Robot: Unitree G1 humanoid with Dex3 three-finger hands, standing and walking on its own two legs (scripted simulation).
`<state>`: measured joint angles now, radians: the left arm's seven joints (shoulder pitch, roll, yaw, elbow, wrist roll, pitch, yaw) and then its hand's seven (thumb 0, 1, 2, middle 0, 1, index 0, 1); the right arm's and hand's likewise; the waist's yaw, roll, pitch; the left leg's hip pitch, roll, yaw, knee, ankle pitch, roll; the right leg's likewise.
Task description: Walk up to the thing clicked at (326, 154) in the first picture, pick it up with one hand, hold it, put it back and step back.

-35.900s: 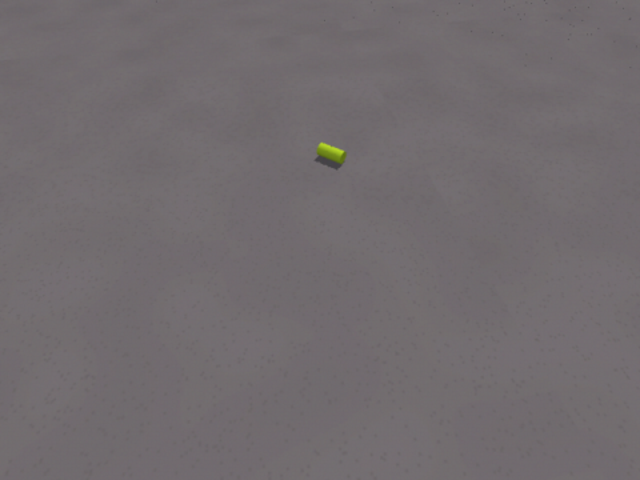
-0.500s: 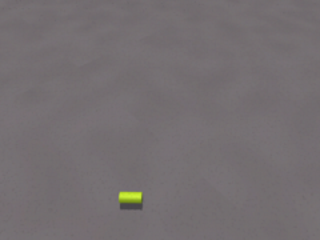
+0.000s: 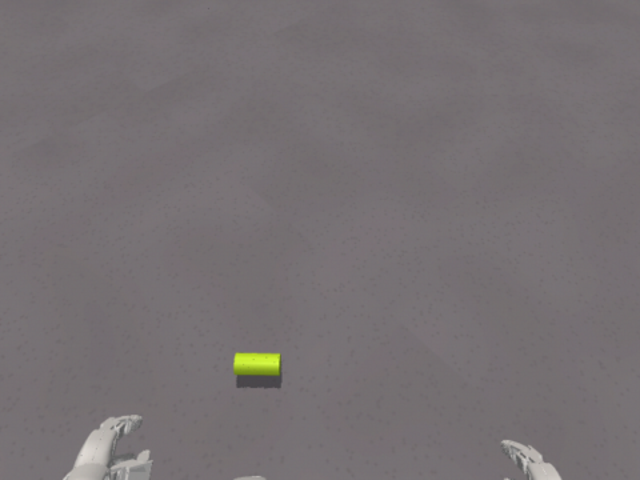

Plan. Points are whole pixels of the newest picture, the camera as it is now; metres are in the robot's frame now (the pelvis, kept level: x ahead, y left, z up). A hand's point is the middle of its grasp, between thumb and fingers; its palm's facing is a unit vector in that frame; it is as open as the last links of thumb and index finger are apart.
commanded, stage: rise first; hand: left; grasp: from above
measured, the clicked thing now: (257, 364) +0.46 +0.18 -0.74
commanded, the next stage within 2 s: none
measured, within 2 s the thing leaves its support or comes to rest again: neither
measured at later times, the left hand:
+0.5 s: hand (151, 472) +0.15 +0.25 -0.21, palm faces -0.14 -0.89 -0.43, open 14.1 cm
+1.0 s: hand (169, 460) +0.17 +0.27 -0.32, palm faces -0.39 -0.70 -0.60, open 14.2 cm
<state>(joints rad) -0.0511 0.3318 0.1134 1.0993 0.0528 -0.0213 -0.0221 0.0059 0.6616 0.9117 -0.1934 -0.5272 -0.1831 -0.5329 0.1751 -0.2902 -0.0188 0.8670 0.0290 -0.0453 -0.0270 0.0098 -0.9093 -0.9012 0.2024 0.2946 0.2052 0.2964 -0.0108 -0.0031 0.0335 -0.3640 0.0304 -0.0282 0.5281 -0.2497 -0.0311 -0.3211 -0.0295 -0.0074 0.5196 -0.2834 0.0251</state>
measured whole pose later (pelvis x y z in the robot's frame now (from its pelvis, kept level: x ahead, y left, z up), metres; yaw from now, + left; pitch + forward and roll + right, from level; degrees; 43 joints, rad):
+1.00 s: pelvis -0.03 +0.01 -0.17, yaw -1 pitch +28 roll -2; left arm 0.07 0.37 0.08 0.55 0.47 0.09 0.05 -0.01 -0.55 0.98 -0.10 -1.05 -0.09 -1.06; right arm 0.13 -0.27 -0.04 0.56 0.00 -0.20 0.02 0.01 -0.90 -0.90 0.20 0.30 0.21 0.30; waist -0.03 0.01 -0.18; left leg -1.38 0.03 -0.06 1.54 -0.63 -0.03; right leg -1.33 -0.02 0.01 1.51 -0.67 0.04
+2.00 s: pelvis -0.10 +0.02 -0.41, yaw -7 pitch +33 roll -7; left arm -0.83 0.67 0.06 1.29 1.24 -0.25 0.31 0.00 -0.52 1.01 -0.09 -0.98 -0.09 -0.98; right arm 0.14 -0.25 -0.01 0.75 -0.10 -0.02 0.11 0.01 -0.90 -0.90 0.20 0.29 0.21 0.30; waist -0.16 0.00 -0.09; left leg -2.24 0.00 -0.15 2.31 -0.65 -0.03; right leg -2.14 0.03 -0.01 2.26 -0.70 0.06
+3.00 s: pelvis -0.09 +0.01 -0.44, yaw -9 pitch +34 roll -8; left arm -0.96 0.75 0.07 1.47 1.28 -0.24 0.41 0.00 -0.51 0.99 -0.10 -1.02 -0.11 -1.01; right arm 0.13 -0.26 0.06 0.75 -0.15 -0.02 0.13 0.01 -0.91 -0.90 0.20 0.29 0.21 0.30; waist -0.23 -0.02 -0.04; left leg -2.33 0.00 -0.19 2.41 -0.68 -0.05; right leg -2.23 0.05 -0.03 2.34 -0.71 0.07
